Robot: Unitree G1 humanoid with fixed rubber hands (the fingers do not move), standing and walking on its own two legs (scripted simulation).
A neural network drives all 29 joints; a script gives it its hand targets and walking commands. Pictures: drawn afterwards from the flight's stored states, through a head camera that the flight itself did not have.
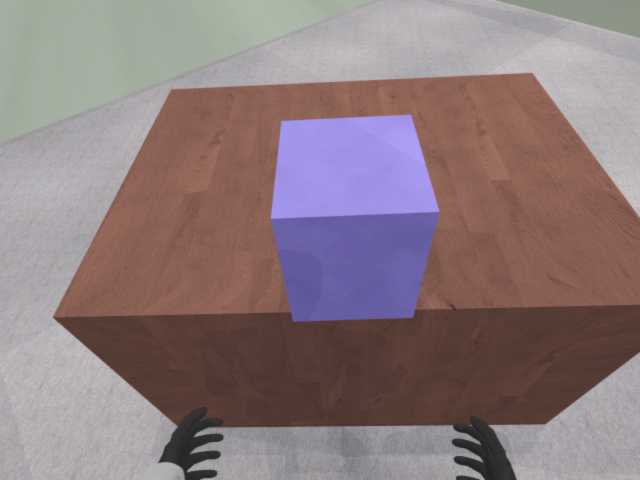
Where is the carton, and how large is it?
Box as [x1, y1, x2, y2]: [271, 115, 438, 321]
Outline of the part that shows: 410,115 281,121 271,211 271,222 293,321 412,317 438,215 438,208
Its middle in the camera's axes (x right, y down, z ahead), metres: +0.04 -0.02 +0.62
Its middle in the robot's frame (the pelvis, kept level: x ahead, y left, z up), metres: +0.48 +0.00 +0.02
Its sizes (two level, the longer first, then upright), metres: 0.210 0.200 0.250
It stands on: a pedestal, 0.68 m high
